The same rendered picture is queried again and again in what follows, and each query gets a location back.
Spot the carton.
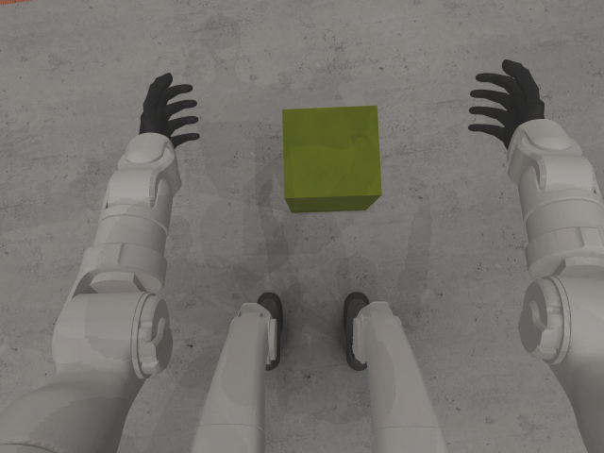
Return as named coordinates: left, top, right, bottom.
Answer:
left=282, top=106, right=382, bottom=213

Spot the robot left hand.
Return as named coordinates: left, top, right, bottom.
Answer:
left=139, top=73, right=200, bottom=149

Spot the left robot upper arm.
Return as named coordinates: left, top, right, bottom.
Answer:
left=0, top=292, right=173, bottom=453

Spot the robot left thigh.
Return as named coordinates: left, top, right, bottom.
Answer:
left=191, top=312, right=277, bottom=453

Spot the robot thigh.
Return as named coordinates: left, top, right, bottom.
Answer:
left=191, top=312, right=277, bottom=453
left=353, top=311, right=449, bottom=453

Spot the right robot upper arm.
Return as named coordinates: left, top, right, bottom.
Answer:
left=518, top=275, right=604, bottom=453

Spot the robot left forearm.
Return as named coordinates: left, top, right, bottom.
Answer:
left=52, top=132, right=181, bottom=372

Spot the robot right thigh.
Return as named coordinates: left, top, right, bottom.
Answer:
left=353, top=311, right=449, bottom=453

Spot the robot right forearm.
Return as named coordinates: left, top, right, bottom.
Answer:
left=507, top=119, right=604, bottom=280

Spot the robot right hand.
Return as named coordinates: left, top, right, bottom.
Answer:
left=468, top=59, right=545, bottom=150

